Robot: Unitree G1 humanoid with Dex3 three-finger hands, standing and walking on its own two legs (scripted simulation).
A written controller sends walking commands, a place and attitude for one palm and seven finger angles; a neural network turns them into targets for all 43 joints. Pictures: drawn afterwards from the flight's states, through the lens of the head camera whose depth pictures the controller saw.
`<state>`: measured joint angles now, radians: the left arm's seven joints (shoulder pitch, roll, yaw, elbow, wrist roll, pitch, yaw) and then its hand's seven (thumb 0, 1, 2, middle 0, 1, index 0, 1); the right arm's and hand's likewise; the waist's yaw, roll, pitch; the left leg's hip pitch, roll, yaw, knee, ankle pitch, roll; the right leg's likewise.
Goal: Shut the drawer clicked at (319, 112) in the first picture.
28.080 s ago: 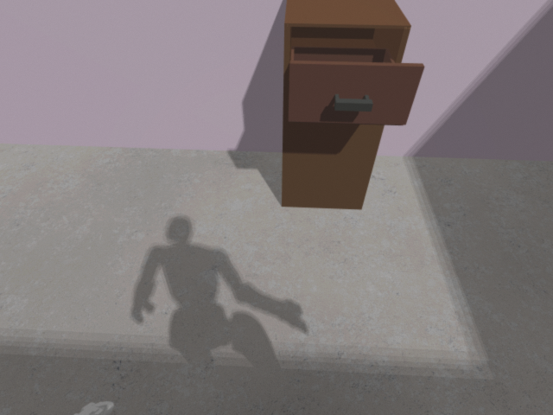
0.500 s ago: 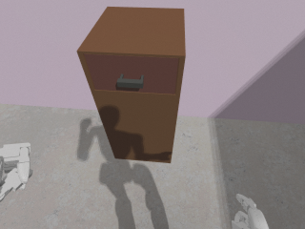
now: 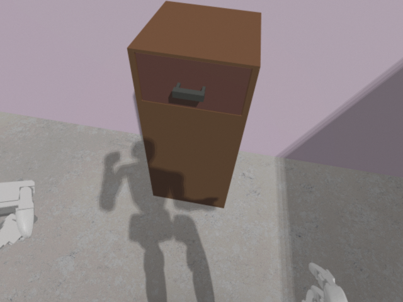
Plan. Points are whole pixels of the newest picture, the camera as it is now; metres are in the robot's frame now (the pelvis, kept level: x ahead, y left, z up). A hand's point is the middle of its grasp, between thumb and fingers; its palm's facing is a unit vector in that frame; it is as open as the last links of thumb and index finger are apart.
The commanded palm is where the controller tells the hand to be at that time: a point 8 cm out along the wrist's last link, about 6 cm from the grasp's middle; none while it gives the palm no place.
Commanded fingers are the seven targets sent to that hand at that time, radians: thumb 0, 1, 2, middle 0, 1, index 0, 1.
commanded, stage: step back with the hand held close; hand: left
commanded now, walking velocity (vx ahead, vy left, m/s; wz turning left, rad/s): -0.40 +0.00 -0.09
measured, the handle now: (189, 90) +0.73 +0.06 +0.01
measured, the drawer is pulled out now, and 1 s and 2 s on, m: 0.00 0.00 0.00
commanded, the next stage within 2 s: stop stepping back and stand still in 0.46 s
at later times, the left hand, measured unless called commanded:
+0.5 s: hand out of the picture +0.09 +0.24 +0.18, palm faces +0.31 -0.81 -0.49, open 3.2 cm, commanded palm +0.02 +0.28 +0.19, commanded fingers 0.00 0.90 0.90 -1.40 -1.60 -1.40 -1.60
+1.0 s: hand out of the picture -0.04 +0.22 +0.18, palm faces +0.33 -0.86 -0.38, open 3.2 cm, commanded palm -0.10 +0.27 +0.19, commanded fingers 0.00 0.90 0.90 -1.40 -1.60 -1.40 -1.60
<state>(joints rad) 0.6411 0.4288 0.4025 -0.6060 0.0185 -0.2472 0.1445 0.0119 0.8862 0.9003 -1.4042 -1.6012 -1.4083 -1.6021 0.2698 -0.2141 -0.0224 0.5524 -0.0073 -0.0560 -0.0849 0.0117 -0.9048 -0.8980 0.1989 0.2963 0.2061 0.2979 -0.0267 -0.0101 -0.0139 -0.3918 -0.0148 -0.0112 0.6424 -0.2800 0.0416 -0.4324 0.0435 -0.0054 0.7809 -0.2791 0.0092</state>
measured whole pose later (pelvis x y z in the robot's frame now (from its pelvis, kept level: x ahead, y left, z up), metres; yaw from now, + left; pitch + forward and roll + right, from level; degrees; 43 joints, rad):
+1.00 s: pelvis -0.26 +0.00 +0.00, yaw -6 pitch +1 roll +0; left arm 0.56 0.37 0.36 -0.54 -0.01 -0.21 0.17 0.01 0.89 0.90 -1.41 -1.60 -1.41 -1.60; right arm 0.29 -0.24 -0.01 0.64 -0.02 -0.12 -0.10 0.01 -0.90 -0.90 0.20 0.30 0.21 0.30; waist -0.03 -0.03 -0.08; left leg -0.26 0.04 0.03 0.56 -0.38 0.04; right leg -0.40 -0.04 -0.06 0.69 -0.41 -0.03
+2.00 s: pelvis -0.24 +0.00 +0.01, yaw -4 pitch +0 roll +0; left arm 0.61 0.39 0.36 -0.55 -0.01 -0.22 0.14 0.01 0.89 0.90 -1.40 -1.60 -1.41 -1.60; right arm 0.21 -0.19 0.02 0.60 0.00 -0.11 -0.07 0.01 -0.90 -0.90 0.20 0.30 0.21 0.30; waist 0.00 -0.01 0.04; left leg -0.21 0.00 0.07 0.49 -0.28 0.02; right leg -0.25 -0.01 -0.04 0.49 -0.24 0.00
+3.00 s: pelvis -0.26 +0.00 +0.02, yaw -3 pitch -1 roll +0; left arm 0.20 0.30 0.01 1.11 0.02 0.00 0.00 0.00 0.91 0.90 -0.32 -0.45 -0.33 -0.45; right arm 0.23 -0.26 -0.01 1.09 -0.02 0.01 0.00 0.01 -0.91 -0.90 0.20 0.30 0.21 0.30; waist 0.00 0.04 0.05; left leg -0.18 0.00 0.06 0.41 -0.22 0.03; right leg -0.21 -0.02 -0.05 0.40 -0.16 0.00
